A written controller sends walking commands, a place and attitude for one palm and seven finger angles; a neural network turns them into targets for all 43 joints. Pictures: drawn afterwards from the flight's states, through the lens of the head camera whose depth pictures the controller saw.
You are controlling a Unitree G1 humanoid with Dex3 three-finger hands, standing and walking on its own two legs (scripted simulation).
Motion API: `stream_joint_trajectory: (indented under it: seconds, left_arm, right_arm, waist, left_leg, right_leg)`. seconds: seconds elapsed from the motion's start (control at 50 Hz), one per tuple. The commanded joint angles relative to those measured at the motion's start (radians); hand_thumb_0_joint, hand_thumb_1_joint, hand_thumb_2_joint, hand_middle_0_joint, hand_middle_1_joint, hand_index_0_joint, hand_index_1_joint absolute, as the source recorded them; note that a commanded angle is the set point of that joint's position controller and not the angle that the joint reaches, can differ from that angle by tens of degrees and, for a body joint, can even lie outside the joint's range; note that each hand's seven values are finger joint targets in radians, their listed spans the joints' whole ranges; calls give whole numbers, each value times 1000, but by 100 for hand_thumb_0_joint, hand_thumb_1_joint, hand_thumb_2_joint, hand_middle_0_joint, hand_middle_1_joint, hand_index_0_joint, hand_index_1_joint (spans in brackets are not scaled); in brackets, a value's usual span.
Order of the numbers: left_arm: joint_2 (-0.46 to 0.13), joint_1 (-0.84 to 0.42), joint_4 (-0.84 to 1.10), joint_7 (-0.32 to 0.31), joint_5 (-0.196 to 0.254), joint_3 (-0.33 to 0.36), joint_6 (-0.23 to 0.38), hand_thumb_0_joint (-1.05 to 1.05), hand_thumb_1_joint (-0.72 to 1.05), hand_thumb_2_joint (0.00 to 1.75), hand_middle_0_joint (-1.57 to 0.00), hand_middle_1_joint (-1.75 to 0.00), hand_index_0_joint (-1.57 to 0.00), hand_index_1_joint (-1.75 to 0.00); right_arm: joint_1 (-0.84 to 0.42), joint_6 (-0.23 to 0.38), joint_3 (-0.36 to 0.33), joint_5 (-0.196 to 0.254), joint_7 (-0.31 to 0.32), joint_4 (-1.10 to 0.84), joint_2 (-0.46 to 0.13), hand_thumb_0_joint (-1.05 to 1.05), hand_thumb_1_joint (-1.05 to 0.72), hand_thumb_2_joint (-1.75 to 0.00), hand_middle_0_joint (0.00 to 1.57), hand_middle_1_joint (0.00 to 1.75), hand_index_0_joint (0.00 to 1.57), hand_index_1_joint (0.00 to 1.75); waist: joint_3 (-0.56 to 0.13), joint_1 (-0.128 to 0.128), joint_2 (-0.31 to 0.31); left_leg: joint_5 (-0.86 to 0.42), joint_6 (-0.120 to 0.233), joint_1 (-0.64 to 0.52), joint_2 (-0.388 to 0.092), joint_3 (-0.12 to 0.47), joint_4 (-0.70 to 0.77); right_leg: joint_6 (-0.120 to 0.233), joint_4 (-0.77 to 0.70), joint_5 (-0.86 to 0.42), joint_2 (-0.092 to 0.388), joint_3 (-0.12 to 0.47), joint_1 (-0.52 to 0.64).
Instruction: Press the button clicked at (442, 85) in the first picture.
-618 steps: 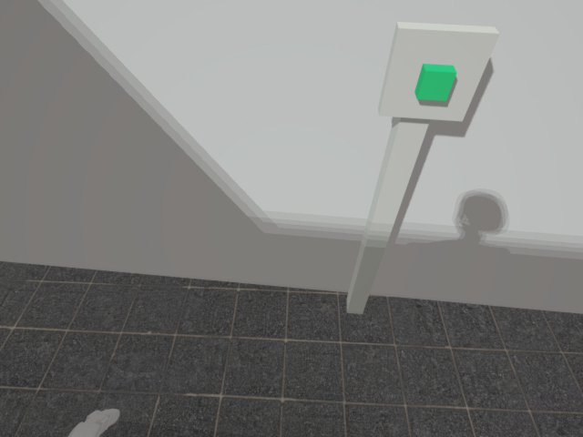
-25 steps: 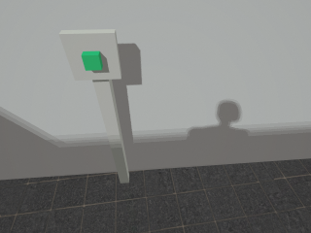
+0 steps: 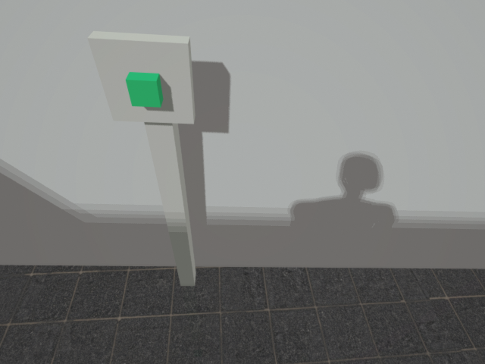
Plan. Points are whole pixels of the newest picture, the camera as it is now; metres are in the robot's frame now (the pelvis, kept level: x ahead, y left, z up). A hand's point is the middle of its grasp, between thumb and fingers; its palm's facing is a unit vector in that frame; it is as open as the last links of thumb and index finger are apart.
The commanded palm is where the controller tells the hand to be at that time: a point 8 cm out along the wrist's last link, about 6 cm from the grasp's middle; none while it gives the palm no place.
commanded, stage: shuffle to correct the standing spot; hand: left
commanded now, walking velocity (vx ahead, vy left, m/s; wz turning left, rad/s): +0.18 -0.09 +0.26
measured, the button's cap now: (145, 89) +0.52 +0.23 +0.19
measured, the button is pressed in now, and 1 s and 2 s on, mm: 0 0 0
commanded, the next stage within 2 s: come to a stop and stand still in 0.12 s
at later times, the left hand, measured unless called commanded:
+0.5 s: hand out of the picture +0.15 +0.14 -0.15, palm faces +0.18 -0.96 -0.24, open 7.3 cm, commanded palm none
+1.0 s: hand out of the picture -0.03 +0.20 -0.17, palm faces +0.19 -0.96 -0.20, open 7.4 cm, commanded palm none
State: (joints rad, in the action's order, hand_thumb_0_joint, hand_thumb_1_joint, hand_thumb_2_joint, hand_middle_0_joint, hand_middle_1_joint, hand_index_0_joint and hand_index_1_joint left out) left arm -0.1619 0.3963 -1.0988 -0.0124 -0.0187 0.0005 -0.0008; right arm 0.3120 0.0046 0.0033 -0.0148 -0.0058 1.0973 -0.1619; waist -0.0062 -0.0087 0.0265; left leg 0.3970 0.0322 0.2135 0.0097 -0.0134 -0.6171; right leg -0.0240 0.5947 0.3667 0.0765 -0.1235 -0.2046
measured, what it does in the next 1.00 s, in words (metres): steps on the spot: right foot, then left foot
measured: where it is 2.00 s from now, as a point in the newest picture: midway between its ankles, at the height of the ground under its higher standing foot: outside the picture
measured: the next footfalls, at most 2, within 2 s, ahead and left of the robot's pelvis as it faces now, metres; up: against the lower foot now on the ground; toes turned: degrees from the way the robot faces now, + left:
right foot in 0.30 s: +0.18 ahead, -0.16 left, +0.00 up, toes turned +0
left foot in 0.70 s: +0.08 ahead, +0.09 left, +0.00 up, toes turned +9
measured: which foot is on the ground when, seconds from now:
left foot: down 0.00-0.30, up 0.32-0.68, down 0.70-1.00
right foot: up 0.00-0.28, down 0.30-0.72, up 0.74-1.00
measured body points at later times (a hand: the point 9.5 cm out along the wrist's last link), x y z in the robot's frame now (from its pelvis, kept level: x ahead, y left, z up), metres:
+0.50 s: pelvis +0.08 -0.05 +0.01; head +0.10 -0.07 +0.45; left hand +0.14 +0.19 -0.13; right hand +0.12 -0.29 -0.16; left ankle +0.04 +0.06 -0.67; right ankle +0.14 -0.16 -0.73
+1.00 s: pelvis +0.02 +0.02 +0.01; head +0.02 +0.04 +0.46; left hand -0.03 +0.25 -0.15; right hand +0.11 -0.20 -0.13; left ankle +0.06 +0.08 -0.73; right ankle -0.02 -0.12 -0.69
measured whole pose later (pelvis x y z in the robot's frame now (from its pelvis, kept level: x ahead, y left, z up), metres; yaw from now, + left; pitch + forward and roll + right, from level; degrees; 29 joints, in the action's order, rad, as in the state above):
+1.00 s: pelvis +0.02 +0.02 +0.01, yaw +7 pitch +0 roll +0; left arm -0.17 0.34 -1.07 -0.03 -0.03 0.04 -0.05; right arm 0.21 -0.01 -0.03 -0.01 0.03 1.01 -0.14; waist -0.01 -0.02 0.04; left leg 0.14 0.11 0.25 0.07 -0.12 -0.37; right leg -0.04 0.83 0.40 0.05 0.00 -0.30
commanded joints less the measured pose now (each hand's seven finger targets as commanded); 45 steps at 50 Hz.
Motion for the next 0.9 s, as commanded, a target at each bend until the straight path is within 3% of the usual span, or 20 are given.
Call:
stream_joint_trajectory:
  seconds: [0.0,0.04,0.12,0.18,0.24,0.26,0.28,0.3,0.32,0.34,0.4,0.58,0.64,0.66,0.68,0.7,0.72,0.74,0.78,0.88]
  left_arm:
    - [-96,-127,114,-12,-8,22,33,0,90,90,-20,-30,-20,-30]
    - [-93,-169,124,-5,-4,32,38,0,90,90,-20,-30,-20,-30]
    - [-44,-177,135,18,3,36,30,0,90,90,-20,-30,-20,-30]
    - [-33,-170,136,20,4,42,26,0,90,90,-20,-30,-20,-30]
    - [-73,-9,88,6,4,60,40,0,90,90,-20,-30,-20,-30]
    - [-146,62,73,-10,-2,75,54,0,90,90,-20,-30,-20,-30]
    - [-222,101,74,-20,-1,88,58,0,90,90,-20,-30,-20,-30]
    - [-210,73,82,-25,10,80,52,0,90,90,-20,-30,-20,-30]
    - [-180,-9,98,-34,6,75,45,0,90,90,-20,-30,-20,-30]
    - [-178,-56,113,-36,0,76,43,0,90,90,-20,-30,-20,-30]
    - [-145,-137,138,-43,-5,65,22,0,90,90,-20,-30,-20,-30]
    - [-195,-158,179,-39,-18,93,-5,0,90,90,-20,-30,-20,-30]
    - [-194,-178,185,-35,-12,93,-16,0,90,90,-20,-30,-20,-30]
    - [-169,-171,186,-31,-5,86,-24,0,90,90,-20,-30,-20,-30]
    - [-104,-142,200,-27,3,76,-33,0,90,90,-20,-30,-20,-30]
    - [-75,-157,207,-27,5,66,-39,0,90,90,-20,-30,-20,-30]
    - [-93,-155,204,-25,3,68,-42,0,90,90,-20,-30,-20,-30]
    - [-93,-139,171,-25,-5,72,-50,0,90,90,-20,-30,-20,-30]
    - [-92,-70,127,-17,-10,75,-50,0,90,90,-20,-30,-20,-30]
    - [-82,-30,85,-20,-9,63,-38,0,90,90,-20,-30,-20,-30]
  right_arm:
    - [256,38,-56,-6,47,44,-202,0,-90,-90,20,30,20,30]
    - [237,45,-56,-8,56,37,-181,0,-90,-90,20,30,20,30]
    - [137,53,-63,-10,56,3,-162,0,-90,-90,20,30,20,30]
    - [98,49,-70,-12,51,-4,-161,0,-90,-90,20,30,20,30]
    - [91,38,-70,-5,43,2,-141,0,-90,-90,20,30,20,30]
    - [133,37,-58,2,34,1,-86,0,-90,-90,20,30,20,30]
    - [166,29,-54,10,39,-23,-45,0,-90,-90,20,30,20,30]
    - [139,15,-62,10,46,-26,-63,0,-90,-90,20,30,20,30]
    - [130,6,-63,10,46,-23,-40,0,-90,-90,20,30,20,30]
    - [104,-4,-59,11,42,-24,-24,0,-90,-90,20,30,20,30]
    - [72,-40,-67,9,34,-31,-33,0,-90,-90,20,30,20,30]
    - [-54,-46,-80,3,9,-125,-63,0,-90,-90,20,30,20,30]
    - [1,-28,-78,6,11,-118,-67,0,-90,-90,20,30,20,30]
    - [25,-20,-80,8,12,-112,-93,0,-90,-90,20,30,20,30]
    - [19,-10,-94,-1,15,-127,-177,0,-90,-90,20,30,20,30]
    - [-32,-16,-102,-7,19,-159,-233,0,-90,-90,20,30,20,30]
    - [-101,-19,-94,-11,21,-186,-220,0,-90,-90,20,30,20,30]
    - [-146,-12,-81,-11,30,-183,-167,0,-90,-90,20,30,20,30]
    - [-185,-12,-68,-7,36,-193,-150,0,-90,-90,20,30,20,30]
    - [-98,4,-61,4,42,-146,-109,0,-90,-90,20,30,20,30]
  waist:
    - [102,104,-259]
    - [111,91,-173]
    - [102,44,-147]
    - [88,25,-147]
    - [8,-53,-68]
    - [-67,-74,104]
    - [-136,-61,267]
    - [-101,-54,130]
    - [0,-17,54]
    - [43,-14,137]
    - [51,19,135]
    - [-23,1,167]
    - [-34,40,136]
    - [-38,49,49]
    - [-24,46,-225]
    - [30,45,-354]
    - [57,22,-252]
    - [49,1,-262]
    - [47,-26,-150]
    - [-2,-2,-107]
  left_leg:
    - [-865,217,-312,-340,457,247]
    - [-924,230,-295,-352,412,225]
    - [-615,175,-142,-264,293,298]
    - [-473,136,-18,-219,244,300]
    - [-374,64,75,-137,165,118]
    - [-173,10,205,-63,86,-93]
    - [202,-27,265,23,24,-361]
    - [233,-31,222,-21,74,-444]
    - [198,-36,236,-34,54,-473]
    - [192,-44,239,-53,37,-511]
    - [126,-70,194,-47,21,-462]
    - [28,-73,138,-29,-24,-235]
    - [-132,-62,-46,-16,-58,50]
    - [-184,-56,-130,-40,-30,166]
    - [-214,4,-127,-238,227,305]
    - [-262,93,49,-364,357,406]
    - [-193,142,158,-370,311,413]
    - [-158,110,181,-293,252,438]
    - [-133,90,132,-234,180,412]
    - [-174,102,-37,-221,164,424]
  right_leg:
    - [23,350,217,-37,40,-461]
    - [30,411,182,5,84,-488]
    - [11,271,22,6,67,-355]
    - [12,106,-84,-31,24,-170]
    - [19,-104,-249,-39,30,148]
    - [68,-142,-360,139,216,334]
    - [165,-241,-577,395,493,331]
    - [216,-261,-677,393,463,216]
    - [220,-249,-759,365,386,135]
    - [230,-233,-822,357,377,47]
    - [210,-221,-844,282,191,-46]
    - [208,-240,-486,255,218,-58]
    - [145,-175,-298,202,192,-145]
    - [101,-104,-194,145,161,-201]
    - [37,59,29,23,80,-300]
    - [4,225,205,-49,73,-282]
    - [14,314,156,-10,140,-218]
    - [14,366,96,-22,171,-197]
    - [10,470,1,-38,167,-229]
    - [-15,364,-7,-21,150,-242]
